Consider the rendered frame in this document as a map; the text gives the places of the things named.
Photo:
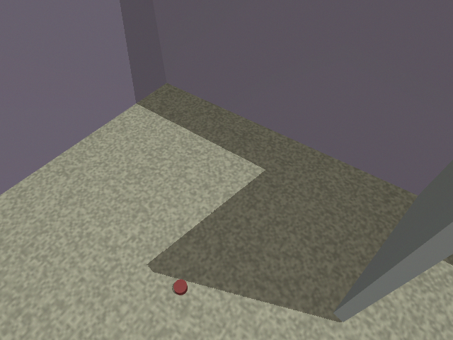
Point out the tin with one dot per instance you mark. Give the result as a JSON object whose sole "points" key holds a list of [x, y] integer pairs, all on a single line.
{"points": [[180, 287]]}

